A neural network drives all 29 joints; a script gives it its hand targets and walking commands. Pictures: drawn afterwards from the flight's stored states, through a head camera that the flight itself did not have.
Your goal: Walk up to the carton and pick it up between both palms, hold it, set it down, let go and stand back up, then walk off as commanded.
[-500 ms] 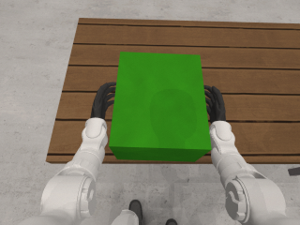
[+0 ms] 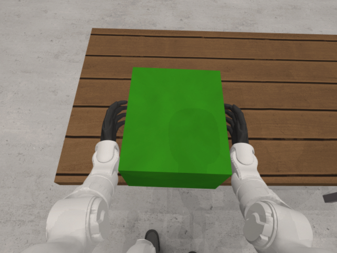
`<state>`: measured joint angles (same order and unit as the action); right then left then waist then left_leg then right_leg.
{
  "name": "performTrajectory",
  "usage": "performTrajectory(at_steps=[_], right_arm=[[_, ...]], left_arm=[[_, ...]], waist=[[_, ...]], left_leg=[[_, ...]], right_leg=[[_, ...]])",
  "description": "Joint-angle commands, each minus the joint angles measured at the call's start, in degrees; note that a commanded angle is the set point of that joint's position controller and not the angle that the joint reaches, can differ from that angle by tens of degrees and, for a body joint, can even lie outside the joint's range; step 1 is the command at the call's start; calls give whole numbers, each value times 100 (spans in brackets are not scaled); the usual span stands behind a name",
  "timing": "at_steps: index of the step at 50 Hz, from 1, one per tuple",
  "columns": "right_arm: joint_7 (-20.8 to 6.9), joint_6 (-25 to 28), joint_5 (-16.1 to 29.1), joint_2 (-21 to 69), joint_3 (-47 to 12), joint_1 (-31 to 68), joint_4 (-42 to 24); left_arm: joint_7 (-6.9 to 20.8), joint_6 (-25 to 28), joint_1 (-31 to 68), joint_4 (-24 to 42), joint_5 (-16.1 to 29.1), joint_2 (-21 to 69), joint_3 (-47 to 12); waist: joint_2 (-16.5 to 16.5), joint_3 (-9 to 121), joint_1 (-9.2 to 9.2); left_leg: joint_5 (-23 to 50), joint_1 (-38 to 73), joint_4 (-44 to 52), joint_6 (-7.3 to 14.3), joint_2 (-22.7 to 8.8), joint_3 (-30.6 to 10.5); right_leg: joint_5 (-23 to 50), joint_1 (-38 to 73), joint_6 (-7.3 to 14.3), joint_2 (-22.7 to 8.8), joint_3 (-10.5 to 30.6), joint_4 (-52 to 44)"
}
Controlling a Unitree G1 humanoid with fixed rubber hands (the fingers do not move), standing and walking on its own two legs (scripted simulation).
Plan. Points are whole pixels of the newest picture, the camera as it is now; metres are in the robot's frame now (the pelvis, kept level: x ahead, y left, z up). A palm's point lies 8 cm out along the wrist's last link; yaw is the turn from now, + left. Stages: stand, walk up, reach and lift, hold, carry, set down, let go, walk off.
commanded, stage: reach and lift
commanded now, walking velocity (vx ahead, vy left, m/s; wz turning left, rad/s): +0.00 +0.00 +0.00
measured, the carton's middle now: (174, 128) +0.43 +0.02 -0.04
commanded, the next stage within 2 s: none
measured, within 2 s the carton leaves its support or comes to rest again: leaves its support in 1.06 s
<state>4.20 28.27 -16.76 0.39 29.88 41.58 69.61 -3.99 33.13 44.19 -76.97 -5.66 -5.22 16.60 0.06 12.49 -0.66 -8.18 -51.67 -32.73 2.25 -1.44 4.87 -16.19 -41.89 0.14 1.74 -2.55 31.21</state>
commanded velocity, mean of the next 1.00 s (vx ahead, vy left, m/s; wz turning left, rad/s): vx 0.00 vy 0.00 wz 0.00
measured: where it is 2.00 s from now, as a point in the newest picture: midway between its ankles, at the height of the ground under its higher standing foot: outside the picture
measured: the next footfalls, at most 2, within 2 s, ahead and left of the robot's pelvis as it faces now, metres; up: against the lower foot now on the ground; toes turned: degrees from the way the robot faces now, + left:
none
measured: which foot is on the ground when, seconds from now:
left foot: down 0.00-1.00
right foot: down 0.00-1.00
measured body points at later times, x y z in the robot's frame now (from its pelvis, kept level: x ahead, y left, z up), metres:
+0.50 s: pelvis +0.00 +0.00 +0.00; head +0.13 +0.02 +0.43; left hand +0.41 +0.18 -0.03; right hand +0.41 -0.15 -0.02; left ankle +0.05 +0.07 -0.72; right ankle -0.04 -0.13 -0.72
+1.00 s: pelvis +0.00 +0.00 +0.00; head +0.13 +0.02 +0.43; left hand +0.41 +0.18 -0.02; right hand +0.41 -0.15 -0.02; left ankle +0.05 +0.07 -0.72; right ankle -0.04 -0.13 -0.72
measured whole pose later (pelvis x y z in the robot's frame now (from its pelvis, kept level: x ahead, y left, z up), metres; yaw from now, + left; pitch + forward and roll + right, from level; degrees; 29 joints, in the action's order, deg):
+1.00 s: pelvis +0.00 +0.00 +0.00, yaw +0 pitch +27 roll -3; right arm 4.9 31.6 -17.9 0.3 29.8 41.0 70.5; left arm -4.6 36.7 44.2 -78.7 -5.7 -5.2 16.1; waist 0.1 12.5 -0.7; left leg -8.2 -51.7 -32.7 2.3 -1.4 4.9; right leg -16.2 -41.9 0.1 1.7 -2.6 31.2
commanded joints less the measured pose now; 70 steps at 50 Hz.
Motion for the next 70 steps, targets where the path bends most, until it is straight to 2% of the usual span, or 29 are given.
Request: performTrajectory(at_steps=[1,34,48,60,70], right_arm=[[-824,401,-930,3031,-1237,2626,205],[-758,542,-1052,3387,-1363,2551,560],[-693,1014,-966,3431,-1819,2636,417],[-692,1269,-894,3301,-2135,2736,482],[-660,1236,-560,3427,-2602,2829,351]], left_arm=[[601,264,3244,464,-991,2820,-1083],[616,376,3086,183,-1078,3051,-1011],[540,674,3366,445,-968,3349,-1416],[485,770,3342,549,-918,3527,-1655],[446,735,3354,734,-613,3784,-2049]], waist=[[380,3630,259],[232,3530,181],[245,4247,137],[308,4463,43],[341,4731,47]], left_leg=[[2140,4700,-375,-563,-262,-378],[2042,3988,-497,-471,-214,-332],[2689,4222,-557,-521,-225,-410],[2680,4548,-416,-543,-285,-482],[2787,4828,-424,-557,-313,-558]], right_leg=[[1368,330,46,-2,-285,-195],[1565,367,50,18,-239,-48],[2306,535,47,88,-297,2],[2011,330,90,176,-347,-157],[1977,317,87,225,-315,-189]])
